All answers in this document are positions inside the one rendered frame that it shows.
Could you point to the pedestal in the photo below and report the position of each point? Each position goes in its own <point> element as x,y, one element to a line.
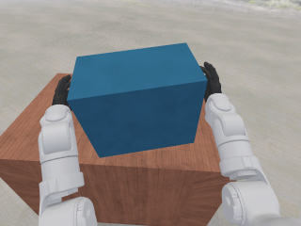
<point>173,186</point>

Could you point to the robot right hand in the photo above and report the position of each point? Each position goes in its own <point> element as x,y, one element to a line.
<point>213,85</point>

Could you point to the carton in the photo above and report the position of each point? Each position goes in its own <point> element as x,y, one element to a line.
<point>138,100</point>

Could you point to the right robot upper arm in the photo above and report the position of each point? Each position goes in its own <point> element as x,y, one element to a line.
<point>253,203</point>

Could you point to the robot left forearm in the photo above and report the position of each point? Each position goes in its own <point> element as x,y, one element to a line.
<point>58,151</point>

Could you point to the robot right forearm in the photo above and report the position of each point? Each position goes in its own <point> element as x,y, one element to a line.
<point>237,160</point>

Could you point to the robot left hand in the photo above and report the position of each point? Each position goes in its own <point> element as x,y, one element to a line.
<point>62,91</point>

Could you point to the left robot upper arm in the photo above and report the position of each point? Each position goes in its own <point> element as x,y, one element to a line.
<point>73,212</point>

